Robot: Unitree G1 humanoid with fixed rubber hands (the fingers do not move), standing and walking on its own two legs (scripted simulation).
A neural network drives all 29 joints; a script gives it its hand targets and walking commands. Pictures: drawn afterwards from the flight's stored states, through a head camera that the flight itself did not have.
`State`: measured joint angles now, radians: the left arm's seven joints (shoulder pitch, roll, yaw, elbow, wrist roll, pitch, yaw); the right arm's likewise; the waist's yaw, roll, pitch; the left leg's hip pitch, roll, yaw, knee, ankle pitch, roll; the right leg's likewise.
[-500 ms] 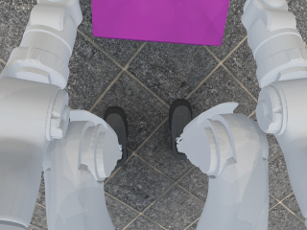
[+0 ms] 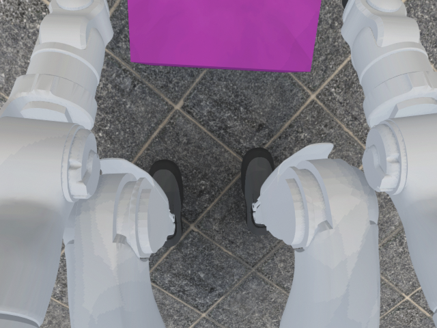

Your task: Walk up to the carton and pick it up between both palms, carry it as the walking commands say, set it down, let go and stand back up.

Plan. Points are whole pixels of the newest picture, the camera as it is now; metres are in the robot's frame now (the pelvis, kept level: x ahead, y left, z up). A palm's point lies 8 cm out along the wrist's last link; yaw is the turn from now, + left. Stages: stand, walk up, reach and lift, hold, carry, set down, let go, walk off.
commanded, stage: reach and lift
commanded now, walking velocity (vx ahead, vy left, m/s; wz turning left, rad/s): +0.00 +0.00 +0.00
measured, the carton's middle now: out of the picture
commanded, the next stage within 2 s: none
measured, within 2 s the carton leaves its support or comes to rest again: leaves its support in 0.26 s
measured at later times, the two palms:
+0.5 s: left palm out of the picture +0.53 +0.14 -0.14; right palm out of the picture +0.52 -0.20 -0.13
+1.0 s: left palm out of the picture +0.52 +0.13 -0.12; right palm out of the picture +0.51 -0.21 -0.11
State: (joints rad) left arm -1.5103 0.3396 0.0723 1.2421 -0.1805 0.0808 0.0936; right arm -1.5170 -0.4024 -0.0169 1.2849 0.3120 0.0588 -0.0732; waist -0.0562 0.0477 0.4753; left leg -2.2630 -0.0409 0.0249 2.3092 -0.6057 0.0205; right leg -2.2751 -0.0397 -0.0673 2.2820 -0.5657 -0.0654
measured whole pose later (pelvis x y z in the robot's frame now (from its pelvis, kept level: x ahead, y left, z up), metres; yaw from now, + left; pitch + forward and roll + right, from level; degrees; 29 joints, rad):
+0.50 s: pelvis -0.02 +0.00 +0.02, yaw +0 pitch +27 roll +0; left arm -1.51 0.38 -0.07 1.19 -0.31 0.17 0.22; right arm -1.57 -0.37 -0.01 1.19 0.30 0.15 -0.18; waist -0.07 0.06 0.52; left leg -2.16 -0.09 0.01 2.23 -0.55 -0.01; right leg -2.17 0.02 -0.02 2.21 -0.51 -0.01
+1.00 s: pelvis -0.01 +0.00 +0.05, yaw +0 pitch +28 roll +2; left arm -1.35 0.32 0.01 0.84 -0.24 0.30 0.30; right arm -1.35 -0.30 -0.15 0.80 0.19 0.27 -0.31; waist -0.06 0.03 0.53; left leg -2.04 -0.13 0.00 2.14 -0.60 -0.04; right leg -2.07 0.09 0.03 2.14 -0.55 0.02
